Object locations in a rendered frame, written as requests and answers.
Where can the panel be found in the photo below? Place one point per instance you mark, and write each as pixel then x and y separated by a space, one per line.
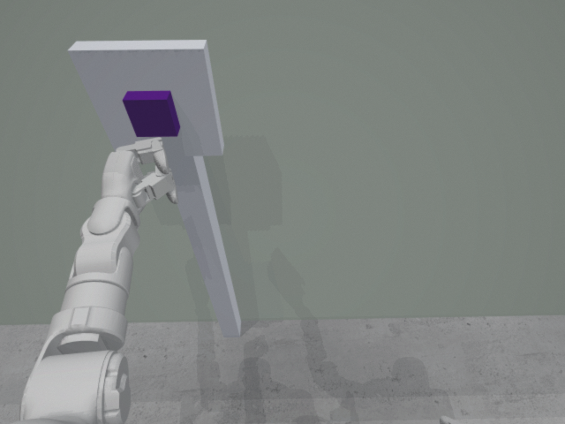
pixel 108 69

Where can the button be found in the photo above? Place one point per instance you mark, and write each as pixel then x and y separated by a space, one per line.
pixel 152 113

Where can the robot left hand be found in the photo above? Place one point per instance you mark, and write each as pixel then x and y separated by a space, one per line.
pixel 123 178

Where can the robot left upper arm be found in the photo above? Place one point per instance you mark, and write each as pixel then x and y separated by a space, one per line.
pixel 79 388

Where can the left robot forearm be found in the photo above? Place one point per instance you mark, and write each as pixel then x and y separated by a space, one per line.
pixel 91 318

